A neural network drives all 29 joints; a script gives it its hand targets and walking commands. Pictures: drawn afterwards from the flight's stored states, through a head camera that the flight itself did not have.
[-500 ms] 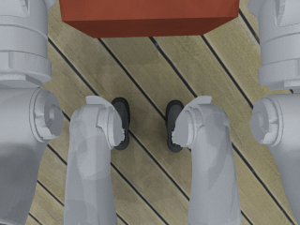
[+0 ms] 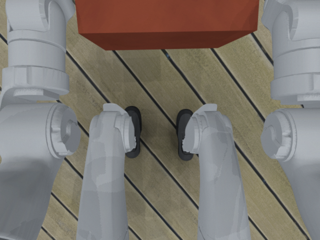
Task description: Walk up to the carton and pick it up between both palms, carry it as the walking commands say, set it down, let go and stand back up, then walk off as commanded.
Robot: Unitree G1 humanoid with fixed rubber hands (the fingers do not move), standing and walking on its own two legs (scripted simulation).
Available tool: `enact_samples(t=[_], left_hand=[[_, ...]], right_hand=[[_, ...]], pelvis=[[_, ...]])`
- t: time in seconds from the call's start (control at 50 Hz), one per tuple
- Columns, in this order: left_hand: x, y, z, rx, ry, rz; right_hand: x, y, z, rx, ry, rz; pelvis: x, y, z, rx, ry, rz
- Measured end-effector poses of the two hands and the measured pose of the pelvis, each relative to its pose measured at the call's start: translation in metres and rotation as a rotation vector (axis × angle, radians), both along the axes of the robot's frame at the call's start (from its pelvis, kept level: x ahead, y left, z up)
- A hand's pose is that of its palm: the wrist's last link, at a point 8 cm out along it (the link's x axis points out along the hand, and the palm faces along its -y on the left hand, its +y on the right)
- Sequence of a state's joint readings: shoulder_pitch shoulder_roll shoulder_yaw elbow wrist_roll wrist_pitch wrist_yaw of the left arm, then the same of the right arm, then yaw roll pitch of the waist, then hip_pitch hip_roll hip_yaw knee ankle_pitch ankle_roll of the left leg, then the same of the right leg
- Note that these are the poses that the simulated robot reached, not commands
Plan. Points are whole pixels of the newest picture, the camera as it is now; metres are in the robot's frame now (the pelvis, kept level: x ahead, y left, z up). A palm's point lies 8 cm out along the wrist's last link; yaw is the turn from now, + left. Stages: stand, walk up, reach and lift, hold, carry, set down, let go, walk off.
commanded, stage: reach and lift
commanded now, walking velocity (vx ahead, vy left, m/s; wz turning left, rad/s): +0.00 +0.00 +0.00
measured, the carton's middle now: out of the picture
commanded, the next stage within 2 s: none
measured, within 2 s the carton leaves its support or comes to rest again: neither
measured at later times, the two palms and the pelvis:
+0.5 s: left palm out of the picture +0.54 +0.19 -0.02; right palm out of the picture +0.53 -0.18 -0.02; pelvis +0.00 +0.00 +0.05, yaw +0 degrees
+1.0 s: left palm out of the picture +0.53 +0.18 +0.04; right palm out of the picture +0.52 -0.18 +0.03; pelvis +0.01 +0.00 +0.11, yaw +1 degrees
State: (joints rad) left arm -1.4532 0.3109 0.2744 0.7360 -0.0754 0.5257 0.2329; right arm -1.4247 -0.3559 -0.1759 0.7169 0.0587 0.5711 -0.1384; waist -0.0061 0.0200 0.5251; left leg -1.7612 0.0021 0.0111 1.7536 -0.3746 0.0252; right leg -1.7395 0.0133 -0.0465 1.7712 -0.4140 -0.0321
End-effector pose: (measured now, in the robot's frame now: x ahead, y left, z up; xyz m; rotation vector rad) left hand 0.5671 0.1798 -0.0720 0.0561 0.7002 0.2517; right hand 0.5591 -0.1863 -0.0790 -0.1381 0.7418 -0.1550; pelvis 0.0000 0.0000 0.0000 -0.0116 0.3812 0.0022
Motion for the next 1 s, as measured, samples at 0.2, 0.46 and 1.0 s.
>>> enact_samples(t=[0.2, 0.46, 1.0], left_hand=[[-0.003, 0.0, 0.034, -0.007, -0.037, 0.02], [-0.022, 0.007, 0.043, 0.027, 0.049, -0.01], [-0.041, 0.0, 0.115, 0.041, 0.041, 0.009]], right_hand=[[-0.001, 0.0, 0.034, -0.003, -0.038, 0.007], [-0.023, 0.008, 0.044, -0.022, 0.045, 0.016], [-0.041, 0.002, 0.11, 0.011, 0.032, -0.007]], pelvis=[[-0.003, -0.003, 0.02, 0.005, -0.022, 0.003], [0.002, 0.003, 0.047, -0.009, -0.044, 0.009], [0.013, -0.002, 0.114, -0.002, -0.109, 0.021]])
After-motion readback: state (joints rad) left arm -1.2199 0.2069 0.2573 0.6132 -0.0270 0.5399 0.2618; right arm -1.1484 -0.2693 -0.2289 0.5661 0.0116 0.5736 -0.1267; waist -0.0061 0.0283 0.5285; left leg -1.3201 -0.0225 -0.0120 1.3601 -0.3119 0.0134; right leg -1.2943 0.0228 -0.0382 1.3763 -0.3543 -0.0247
